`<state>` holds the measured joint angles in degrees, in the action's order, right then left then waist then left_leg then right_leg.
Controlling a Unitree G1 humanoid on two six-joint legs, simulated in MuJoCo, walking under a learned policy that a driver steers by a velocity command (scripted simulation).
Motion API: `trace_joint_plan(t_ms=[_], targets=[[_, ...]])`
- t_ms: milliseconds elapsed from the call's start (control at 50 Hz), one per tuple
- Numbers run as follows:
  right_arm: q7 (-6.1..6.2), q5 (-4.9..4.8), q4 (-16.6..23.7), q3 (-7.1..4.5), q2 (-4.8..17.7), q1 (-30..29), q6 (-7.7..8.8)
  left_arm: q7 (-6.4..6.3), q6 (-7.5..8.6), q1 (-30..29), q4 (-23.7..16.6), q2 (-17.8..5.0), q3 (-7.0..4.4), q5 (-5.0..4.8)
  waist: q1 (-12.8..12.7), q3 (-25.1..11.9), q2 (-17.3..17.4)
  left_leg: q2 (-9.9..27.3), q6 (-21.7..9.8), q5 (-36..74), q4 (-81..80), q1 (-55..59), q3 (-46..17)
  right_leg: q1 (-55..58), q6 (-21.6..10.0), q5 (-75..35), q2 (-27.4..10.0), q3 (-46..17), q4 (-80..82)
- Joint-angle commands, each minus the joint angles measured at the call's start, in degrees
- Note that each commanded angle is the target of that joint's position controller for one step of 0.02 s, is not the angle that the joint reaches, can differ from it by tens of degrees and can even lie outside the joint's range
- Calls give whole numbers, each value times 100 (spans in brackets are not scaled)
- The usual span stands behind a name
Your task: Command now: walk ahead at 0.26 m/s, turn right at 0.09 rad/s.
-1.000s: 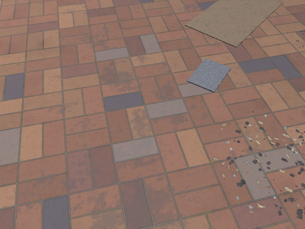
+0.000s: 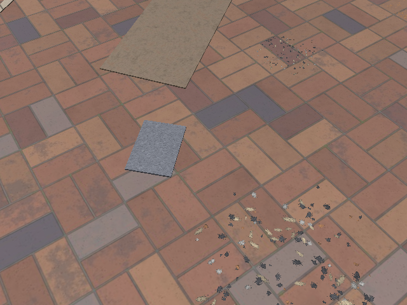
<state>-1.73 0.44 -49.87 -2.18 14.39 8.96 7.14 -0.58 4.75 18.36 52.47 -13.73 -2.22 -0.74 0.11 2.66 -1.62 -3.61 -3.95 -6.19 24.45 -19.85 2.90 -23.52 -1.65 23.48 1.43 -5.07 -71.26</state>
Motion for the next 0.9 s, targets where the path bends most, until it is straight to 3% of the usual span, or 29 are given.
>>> trace_joint_plan(t_ms=[20,60,100,160,220,260,280,300,320,340,360,420,480,520,540,580,620,640,680,700,720,740,760,780,820,860,900], targets=[[-33,86,76,14,307,126,66,-69,-23,494,-247,-291,-121,49,-221,-589,400,1577,-1104,3573,-1074,691,-1241,-379,115,-351,-558,5,393],[26,124,-53,6,457,135,60,-101,-74,416,-327,-106,-71,61,-320,-598,527,1453,-1128,4189,-1105,468,-819,-216,221,-685,-566,119,1318],[104,90,-91,-36,668,90,-17,-118,-106,82,-418,-66,-23,107,-267,-751,550,1344,-1040,4225,-1048,413,-512,73,280,-1257,-548,228,2266],[157,12,-239,-61,813,345,-148,-111,-181,-381,-479,-227,-42,76,-55,-876,592,1354,-932,3418,-1019,591,-504,344,327,-1932,-438,295,3034],[167,-29,-358,-37,755,394,-248,-118,-231,-719,-558,-375,-86,85,7,-677,616,1455,-853,2258,-887,662,-741,473,234,-1854,-403,259,3637],[182,-118,-398,5,632,351,-292,-123,-207,-682,-509,-433,-133,136,-107,-603,525,1262,-602,1322,-533,630,-811,946,60,-2245,-319,345,4516],[186,-94,-463,50,495,582,-284,-146,-195,-608,-495,-617,-185,182,-82,-630,308,1041,-347,779,-278,537,-795,1350,-62,-3127,-571,77,4828],[179,37,-516,75,393,1027,-248,-183,-222,-528,-501,-951,-254,185,201,-856,-185,640,-106,-171,76,225,-573,1967,-294,-4320,-1054,-339,4548],[193,48,-648,123,142,1477,-257,-193,-278,-607,-436,-838,-227,149,430,-996,-790,360,107,-1238,171,-85,-289,2190,-725,-4137,-1324,-598,4491],[238,24,-633,142,168,1258,-318,-147,-299,-697,-430,-480,-158,111,295,-918,-744,388,228,-1321,209,64,-221,1853,-795,-3201,-1277,-691,4631],[276,11,-587,119,283,976,-404,-102,-292,-873,-440,-355,-132,93,251,-713,-583,397,278,-1149,158,164,-212,1503,-667,-2575,-1082,-621,4693],[334,30,-675,82,424,901,-587,-51,-228,-1044,-416,-448,-153,94,224,-495,-287,449,285,-813,62,359,-271,1210,-383,-2631,-679,-224,4515],[336,-2,-766,83,406,882,-586,-64,-205,-902,-249,-443,-165,64,152,-615,-108,497,298,-405,129,486,-307,1442,-399,-3343,-601,-111,4276],[329,-42,-865,77,366,943,-589,-75,-233,-722,-99,-521,-214,4,107,-703,-98,349,245,-1267,279,415,-138,1535,-495,-2060,-518,-79,4278],[323,-66,-854,65,365,878,-589,-79,-252,-643,-58,-639,-266,-38,52,-561,-124,283,175,-1826,455,200,-64,1439,-601,-898,-580,-235,4407],[305,-103,-755,92,191,677,-519,-69,-215,-381,18,-753,-317,-57,-73,-143,-390,269,60,-2241,968,-371,6,1293,-933,940,-1095,-1139,5043],[267,-139,-682,105,108,577,-391,-54,-114,-127,85,-847,-350,-17,-109,-69,-696,277,-97,-2100,1473,-572,-64,1313,-1306,1367,-1665,-2236,5580],[243,-145,-695,90,134,618,-337,-53,-71,-222,52,-854,-353,3,-35,-87,-701,343,-209,-2071,1486,-453,-156,1196,-1338,1253,-1756,-2368,5647],[200,-133,-897,73,115,1083,-257,-32,-56,-966,-183,-770,-327,-50,374,-112,-542,475,-468,-1751,662,610,-279,395,-1025,881,-1452,-1706,5552],[201,-109,-1079,38,208,1508,-247,-16,-79,-1508,-361,-628,-288,-79,641,-31,-223,674,-596,-1715,-63,1442,-616,-390,-689,531,-985,-931,5063],[231,-137,-1301,-99,677,2152,-224,-5,-29,-1983,-577,-212,-181,-128,853,109,782,1388,-841,-2383,-853,2012,-1821,-1247,-208,-14,-153,341,3593],[220,-139,-1283,-222,1187,2220,-196,8,100,-2020,-726,-223,-163,-142,782,374,1688,2336,-1145,-1728,-1383,2602,-3263,-2229,-37,-82,125,796,2670],[231,-34,-1260,-161,891,2254,-150,17,158,-1998,-645,-497,-236,-123,761,460,1276,2553,-1239,-735,-1260,2957,-3419,-2868,-38,498,-111,465,1841],[220,-16,-1228,-104,654,2239,-103,61,183,-1688,-518,-471,-244,-123,572,338,949,2468,-1133,82,-1076,3282,-3097,-3125,-98,301,-272,303,1307],[168,-96,-1119,-57,528,2031,-110,131,178,-1482,-372,-395,-233,-93,382,196,635,2252,-874,1093,-1067,3429,-2327,-3278,-162,-332,-530,337,1028],[166,-68,-1061,11,343,1977,-196,185,154,-1670,-419,-252,-204,-78,353,177,651,1896,-662,1442,-1265,3030,-1651,-2837,-114,-951,-601,550,1398],[202,-21,-992,37,348,1917,-262,224,120,-2059,-555,-62,-120,-73,396,303,692,1581,-570,1433,-1470,2433,-1142,-2281,-16,-1551,-501,777,2143]])
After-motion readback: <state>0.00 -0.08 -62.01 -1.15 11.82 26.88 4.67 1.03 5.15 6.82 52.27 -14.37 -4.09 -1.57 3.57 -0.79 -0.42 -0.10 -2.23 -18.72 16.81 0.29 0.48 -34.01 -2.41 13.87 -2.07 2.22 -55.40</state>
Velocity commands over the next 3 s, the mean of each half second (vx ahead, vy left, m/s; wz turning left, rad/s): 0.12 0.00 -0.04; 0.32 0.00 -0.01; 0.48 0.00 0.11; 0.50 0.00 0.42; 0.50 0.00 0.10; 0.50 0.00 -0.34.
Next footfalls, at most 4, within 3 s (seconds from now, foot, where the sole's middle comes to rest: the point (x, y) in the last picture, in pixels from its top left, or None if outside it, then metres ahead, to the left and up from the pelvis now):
0.28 right None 0.22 -0.14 -0.77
1.12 right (258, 290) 0.50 -0.15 -0.77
1.70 left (173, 216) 0.77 0.13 -0.77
2.24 right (198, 137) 1.15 0.04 -0.77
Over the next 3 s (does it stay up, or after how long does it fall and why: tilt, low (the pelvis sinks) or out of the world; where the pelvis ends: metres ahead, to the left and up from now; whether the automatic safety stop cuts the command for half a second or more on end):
stays up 1.31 0.25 0.01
